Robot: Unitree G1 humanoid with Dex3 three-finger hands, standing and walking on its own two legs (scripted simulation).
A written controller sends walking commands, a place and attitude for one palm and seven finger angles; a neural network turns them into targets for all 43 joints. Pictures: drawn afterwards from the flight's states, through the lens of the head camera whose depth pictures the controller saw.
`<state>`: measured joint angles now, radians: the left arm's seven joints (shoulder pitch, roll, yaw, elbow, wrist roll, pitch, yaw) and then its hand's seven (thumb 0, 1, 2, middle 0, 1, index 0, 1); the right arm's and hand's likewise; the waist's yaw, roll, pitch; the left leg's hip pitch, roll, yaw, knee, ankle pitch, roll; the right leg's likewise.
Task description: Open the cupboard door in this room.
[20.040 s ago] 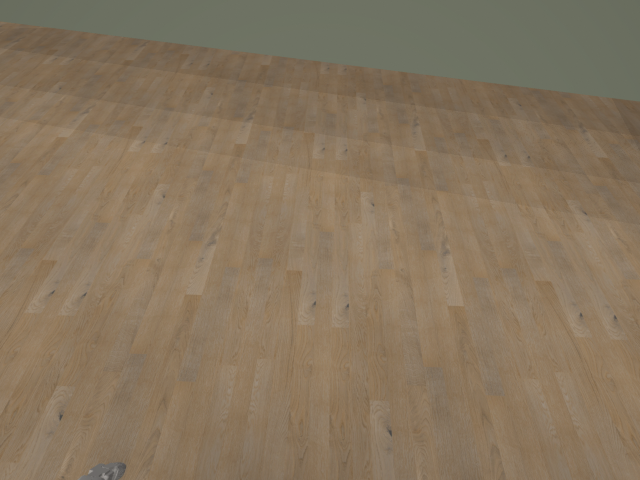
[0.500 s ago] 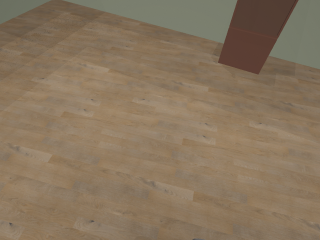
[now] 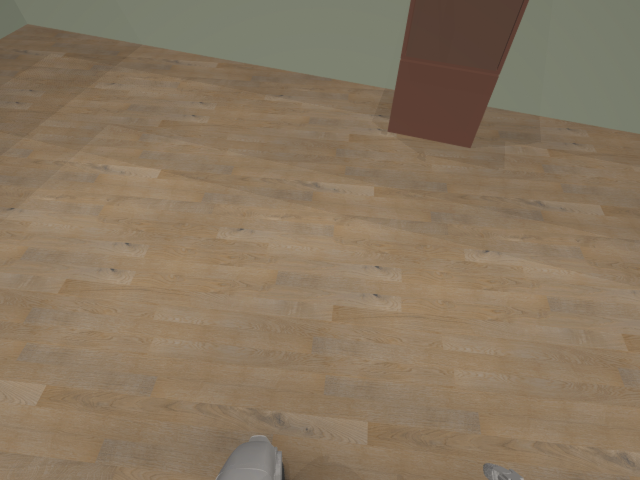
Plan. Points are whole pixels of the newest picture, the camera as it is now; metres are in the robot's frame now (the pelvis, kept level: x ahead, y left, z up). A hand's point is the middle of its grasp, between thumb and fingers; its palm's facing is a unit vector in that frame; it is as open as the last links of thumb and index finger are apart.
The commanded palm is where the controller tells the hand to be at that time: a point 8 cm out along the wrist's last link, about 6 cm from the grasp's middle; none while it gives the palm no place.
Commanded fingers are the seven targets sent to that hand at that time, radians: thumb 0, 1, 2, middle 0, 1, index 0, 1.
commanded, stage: turn or walk to find it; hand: left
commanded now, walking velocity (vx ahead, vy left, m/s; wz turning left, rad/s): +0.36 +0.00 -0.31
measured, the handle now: out of the picture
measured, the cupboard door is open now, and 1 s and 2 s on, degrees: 0 0 0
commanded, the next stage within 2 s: stand and wait in 1.00 s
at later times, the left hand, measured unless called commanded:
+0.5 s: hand (257, 322) +0.37 +0.15 -0.15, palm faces -0.23 -0.95 -0.19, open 7.4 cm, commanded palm none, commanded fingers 0.00 0.90 0.90 -0.20 -0.30 -0.20 -0.30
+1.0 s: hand (283, 313) +0.40 +0.11 -0.16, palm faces -0.11 -0.98 -0.19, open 7.3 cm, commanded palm none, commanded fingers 0.00 0.90 0.90 -0.20 -0.30 -0.20 -0.30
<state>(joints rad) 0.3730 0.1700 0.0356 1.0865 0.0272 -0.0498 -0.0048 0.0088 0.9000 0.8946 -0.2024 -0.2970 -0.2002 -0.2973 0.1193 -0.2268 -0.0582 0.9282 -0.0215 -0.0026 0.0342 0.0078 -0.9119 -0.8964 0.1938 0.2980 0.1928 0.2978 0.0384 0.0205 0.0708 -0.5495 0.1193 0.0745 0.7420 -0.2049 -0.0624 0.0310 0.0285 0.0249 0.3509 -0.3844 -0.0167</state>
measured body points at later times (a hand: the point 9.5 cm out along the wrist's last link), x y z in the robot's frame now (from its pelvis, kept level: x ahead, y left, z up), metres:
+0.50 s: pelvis +0.20 +0.00 +0.01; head +0.22 -0.01 +0.45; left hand +0.38 +0.20 -0.13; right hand +0.06 -0.20 -0.15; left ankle +0.14 +0.13 -0.73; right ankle +0.30 -0.15 -0.70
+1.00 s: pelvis +0.39 -0.08 +0.01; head +0.41 -0.08 +0.46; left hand +0.41 +0.16 -0.15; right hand +0.45 -0.34 -0.13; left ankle +0.52 +0.05 -0.70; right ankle +0.32 -0.15 -0.73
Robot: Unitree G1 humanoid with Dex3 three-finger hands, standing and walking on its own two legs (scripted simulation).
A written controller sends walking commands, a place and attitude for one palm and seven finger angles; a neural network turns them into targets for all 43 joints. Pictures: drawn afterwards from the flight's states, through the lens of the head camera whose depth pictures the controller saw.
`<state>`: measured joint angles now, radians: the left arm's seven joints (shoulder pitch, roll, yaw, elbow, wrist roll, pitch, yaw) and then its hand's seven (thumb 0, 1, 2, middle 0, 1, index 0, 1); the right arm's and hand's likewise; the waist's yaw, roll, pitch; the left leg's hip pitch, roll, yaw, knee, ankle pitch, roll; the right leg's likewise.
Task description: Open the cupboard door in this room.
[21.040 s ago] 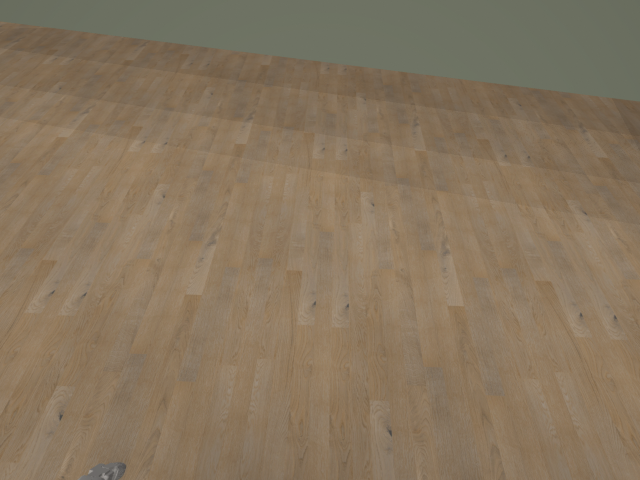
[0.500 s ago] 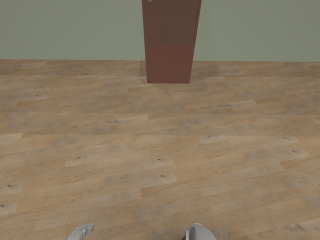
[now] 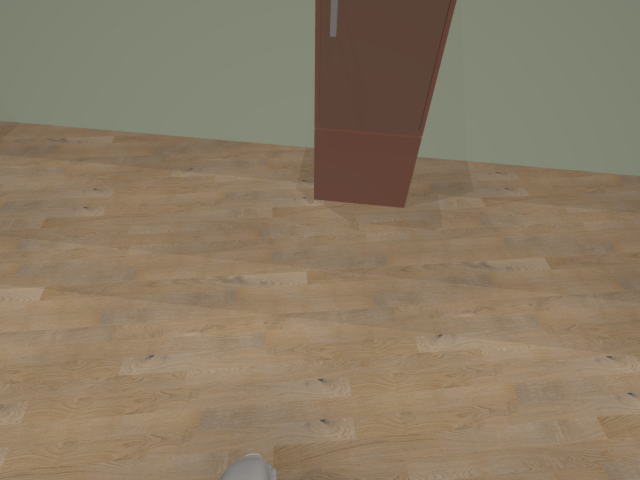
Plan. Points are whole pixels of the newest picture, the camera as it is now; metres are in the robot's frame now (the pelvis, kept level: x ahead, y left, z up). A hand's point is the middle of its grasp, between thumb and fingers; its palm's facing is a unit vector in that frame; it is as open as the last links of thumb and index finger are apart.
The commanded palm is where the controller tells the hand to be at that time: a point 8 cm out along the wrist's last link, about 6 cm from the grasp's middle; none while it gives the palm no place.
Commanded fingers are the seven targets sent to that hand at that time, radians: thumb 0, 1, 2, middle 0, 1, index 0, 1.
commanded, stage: stand and wait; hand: left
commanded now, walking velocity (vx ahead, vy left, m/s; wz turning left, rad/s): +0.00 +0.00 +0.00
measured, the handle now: (334, 7) +1.34 +0.07 +0.06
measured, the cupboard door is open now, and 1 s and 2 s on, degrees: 0 0 0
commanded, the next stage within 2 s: look at it before walking up in 1.02 s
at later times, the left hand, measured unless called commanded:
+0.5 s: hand (203, 443) +0.20 +0.20 -0.17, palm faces +0.01 -0.97 -0.24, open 7.3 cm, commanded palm none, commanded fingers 0.00 0.90 0.90 -0.20 -0.30 -0.20 -0.30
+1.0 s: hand (227, 473) +0.16 +0.15 -0.17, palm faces +0.05 -0.98 -0.19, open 7.3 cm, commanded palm none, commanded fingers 0.00 0.90 0.90 -0.20 -0.30 -0.20 -0.30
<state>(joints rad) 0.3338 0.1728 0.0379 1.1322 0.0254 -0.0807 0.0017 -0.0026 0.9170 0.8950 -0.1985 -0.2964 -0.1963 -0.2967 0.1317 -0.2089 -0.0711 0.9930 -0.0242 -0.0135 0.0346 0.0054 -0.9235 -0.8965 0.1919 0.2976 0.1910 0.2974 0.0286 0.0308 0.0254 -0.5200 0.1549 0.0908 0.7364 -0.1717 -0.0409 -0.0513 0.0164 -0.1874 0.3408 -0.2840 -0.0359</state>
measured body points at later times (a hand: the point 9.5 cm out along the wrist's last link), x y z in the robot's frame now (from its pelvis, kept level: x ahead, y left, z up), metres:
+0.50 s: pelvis +0.14 +0.01 -0.01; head +0.14 +0.00 +0.44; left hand +0.20 +0.25 -0.15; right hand +0.15 -0.21 -0.18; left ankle +0.13 +0.14 -0.74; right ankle +0.17 -0.10 -0.74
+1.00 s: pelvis +0.18 -0.01 +0.00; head +0.18 -0.02 +0.45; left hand +0.16 +0.20 -0.16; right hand +0.16 -0.22 -0.17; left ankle +0.13 +0.14 -0.74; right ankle +0.17 -0.10 -0.74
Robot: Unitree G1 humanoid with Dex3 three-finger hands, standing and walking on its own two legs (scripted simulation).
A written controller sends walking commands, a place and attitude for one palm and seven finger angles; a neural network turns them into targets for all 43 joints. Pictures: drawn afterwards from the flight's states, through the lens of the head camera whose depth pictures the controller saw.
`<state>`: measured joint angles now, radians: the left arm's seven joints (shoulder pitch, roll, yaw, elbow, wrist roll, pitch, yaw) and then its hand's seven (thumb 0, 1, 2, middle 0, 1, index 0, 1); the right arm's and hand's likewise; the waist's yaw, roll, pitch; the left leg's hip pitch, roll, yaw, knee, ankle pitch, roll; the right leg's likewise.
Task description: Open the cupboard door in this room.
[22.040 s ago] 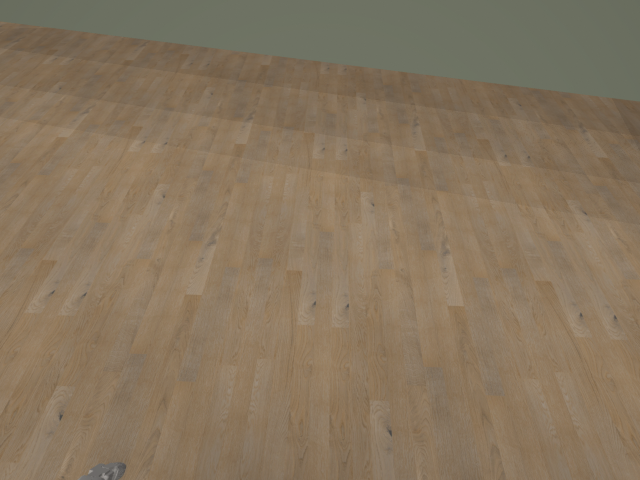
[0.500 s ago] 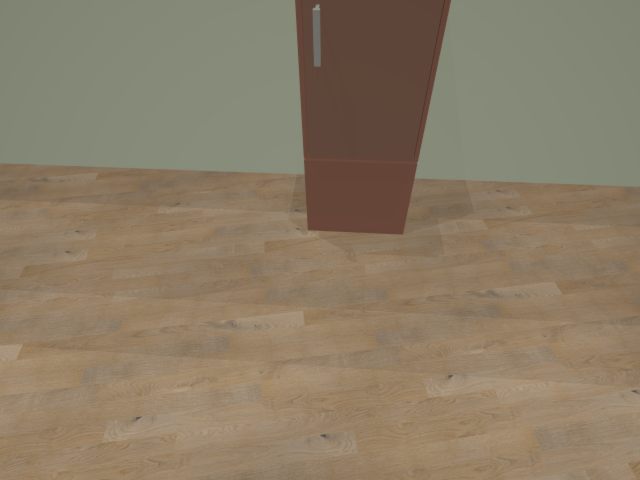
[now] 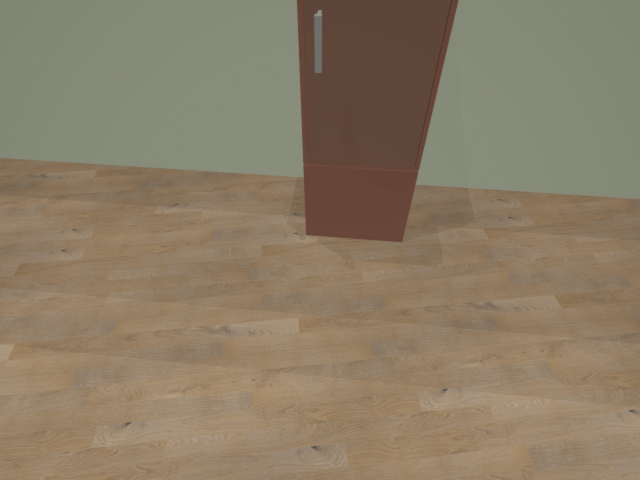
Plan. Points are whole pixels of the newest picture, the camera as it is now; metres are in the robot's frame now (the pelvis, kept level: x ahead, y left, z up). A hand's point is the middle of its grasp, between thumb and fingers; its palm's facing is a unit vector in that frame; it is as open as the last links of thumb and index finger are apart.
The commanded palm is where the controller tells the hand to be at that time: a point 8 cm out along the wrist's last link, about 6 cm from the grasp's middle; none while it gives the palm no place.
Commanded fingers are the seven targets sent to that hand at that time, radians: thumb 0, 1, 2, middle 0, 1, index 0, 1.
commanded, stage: stand and wait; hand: left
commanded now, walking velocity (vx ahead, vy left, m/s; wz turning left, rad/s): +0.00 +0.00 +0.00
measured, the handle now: (319, 41) +1.17 +0.07 +0.06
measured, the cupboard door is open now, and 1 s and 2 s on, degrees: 0 0 0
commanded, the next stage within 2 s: look at it before walking up in 0.02 s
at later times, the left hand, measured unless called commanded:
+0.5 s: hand out of the picture -0.03 +0.17 -0.18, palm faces +0.03 -0.99 -0.17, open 7.4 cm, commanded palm none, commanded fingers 0.00 0.90 0.90 -0.20 -0.30 -0.20 -0.30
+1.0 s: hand out of the picture -0.03 +0.18 -0.18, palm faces -0.01 -0.99 -0.15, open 7.4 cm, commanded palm none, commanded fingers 0.00 0.90 0.90 -0.20 -0.30 -0.20 -0.30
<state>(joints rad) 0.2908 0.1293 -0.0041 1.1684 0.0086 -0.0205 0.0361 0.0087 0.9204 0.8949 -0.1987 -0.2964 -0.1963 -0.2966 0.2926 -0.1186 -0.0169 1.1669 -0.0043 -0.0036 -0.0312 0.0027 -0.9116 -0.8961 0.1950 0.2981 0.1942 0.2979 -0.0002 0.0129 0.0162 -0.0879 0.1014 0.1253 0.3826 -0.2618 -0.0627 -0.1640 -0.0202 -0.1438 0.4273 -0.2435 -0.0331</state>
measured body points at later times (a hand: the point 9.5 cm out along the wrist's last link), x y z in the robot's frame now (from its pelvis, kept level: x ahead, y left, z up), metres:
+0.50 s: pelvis -0.01 +0.01 +0.00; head -0.01 +0.01 +0.45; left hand -0.03 +0.22 -0.16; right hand -0.04 -0.19 -0.17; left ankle -0.04 +0.15 -0.74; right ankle -0.01 -0.09 -0.74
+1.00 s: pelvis +0.00 +0.02 -0.01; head +0.00 +0.02 +0.44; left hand -0.02 +0.24 -0.17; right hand -0.04 -0.19 -0.17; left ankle -0.04 +0.15 -0.74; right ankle -0.01 -0.09 -0.74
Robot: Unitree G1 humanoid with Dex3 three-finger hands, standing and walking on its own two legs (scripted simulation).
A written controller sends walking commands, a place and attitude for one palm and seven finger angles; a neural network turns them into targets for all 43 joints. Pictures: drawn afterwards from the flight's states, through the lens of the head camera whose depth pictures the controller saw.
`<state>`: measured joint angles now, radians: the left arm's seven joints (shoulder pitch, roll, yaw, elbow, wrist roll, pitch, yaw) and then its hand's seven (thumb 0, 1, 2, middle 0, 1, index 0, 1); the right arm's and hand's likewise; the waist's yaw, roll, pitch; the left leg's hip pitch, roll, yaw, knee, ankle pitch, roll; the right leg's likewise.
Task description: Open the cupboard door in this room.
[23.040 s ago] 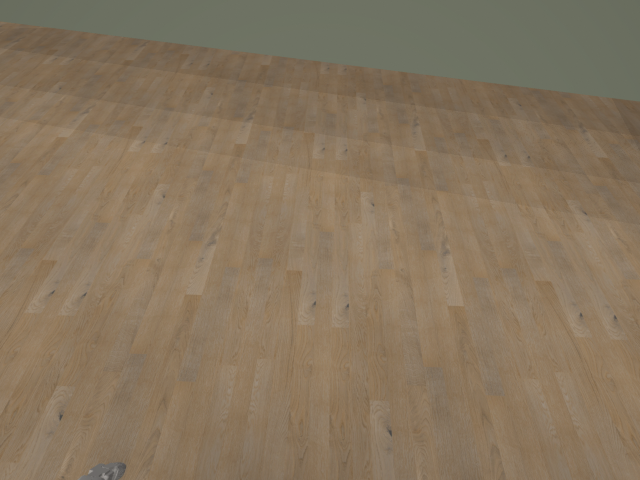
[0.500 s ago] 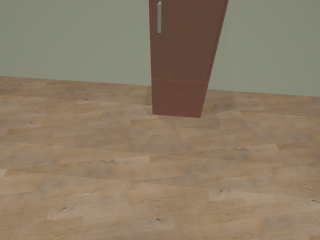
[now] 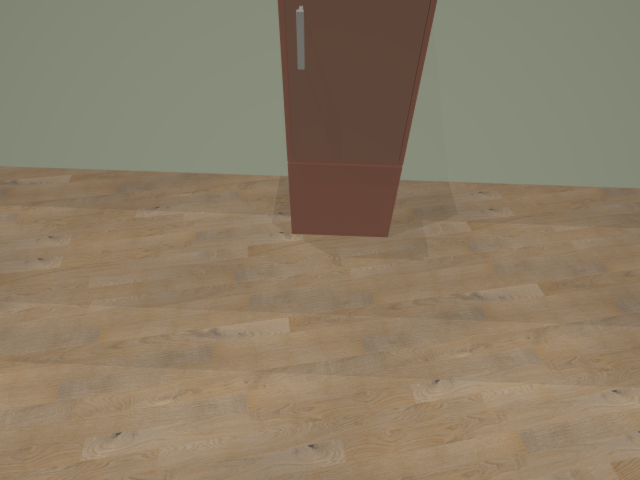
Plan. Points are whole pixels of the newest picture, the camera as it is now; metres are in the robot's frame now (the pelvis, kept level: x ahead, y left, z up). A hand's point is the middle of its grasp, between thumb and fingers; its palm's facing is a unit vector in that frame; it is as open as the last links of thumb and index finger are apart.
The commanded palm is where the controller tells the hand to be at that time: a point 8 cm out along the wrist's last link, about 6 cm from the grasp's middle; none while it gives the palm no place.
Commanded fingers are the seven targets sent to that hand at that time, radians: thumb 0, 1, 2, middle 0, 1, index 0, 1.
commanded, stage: walk to a spot facing it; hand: left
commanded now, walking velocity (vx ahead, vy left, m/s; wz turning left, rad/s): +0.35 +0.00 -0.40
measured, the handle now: (301, 38) +1.16 +0.12 +0.07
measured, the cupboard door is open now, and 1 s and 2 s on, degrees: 0 0 0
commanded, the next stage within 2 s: turn to face it in 0.76 s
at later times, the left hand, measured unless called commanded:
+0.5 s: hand out of the picture +0.09 +0.15 -0.17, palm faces -0.02 -0.99 -0.14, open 7.4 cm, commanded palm none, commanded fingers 0.00 0.90 0.90 -0.20 -0.30 -0.20 -0.30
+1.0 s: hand (278, 266) +0.54 +0.12 -0.15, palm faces -0.37 -0.89 -0.26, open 7.4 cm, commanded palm none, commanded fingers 0.00 0.90 0.90 -0.20 -0.30 -0.20 -0.30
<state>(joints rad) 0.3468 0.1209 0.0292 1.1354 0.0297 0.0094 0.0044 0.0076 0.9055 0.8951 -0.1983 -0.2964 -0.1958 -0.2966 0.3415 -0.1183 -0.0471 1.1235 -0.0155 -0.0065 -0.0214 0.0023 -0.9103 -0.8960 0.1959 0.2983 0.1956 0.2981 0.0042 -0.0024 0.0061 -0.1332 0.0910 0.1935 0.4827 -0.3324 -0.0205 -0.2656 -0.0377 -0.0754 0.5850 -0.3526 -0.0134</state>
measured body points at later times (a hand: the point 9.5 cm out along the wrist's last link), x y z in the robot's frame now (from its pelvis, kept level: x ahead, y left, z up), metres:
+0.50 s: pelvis +0.16 -0.01 +0.00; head +0.20 -0.01 +0.45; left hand +0.09 +0.20 -0.15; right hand +0.27 -0.25 -0.14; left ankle +0.29 +0.11 -0.70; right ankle +0.03 -0.10 -0.74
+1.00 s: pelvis +0.32 -0.01 +0.00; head +0.35 -0.03 +0.45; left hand +0.55 +0.17 -0.13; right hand +0.20 -0.24 -0.15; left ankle +0.32 +0.10 -0.74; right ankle +0.34 -0.16 -0.72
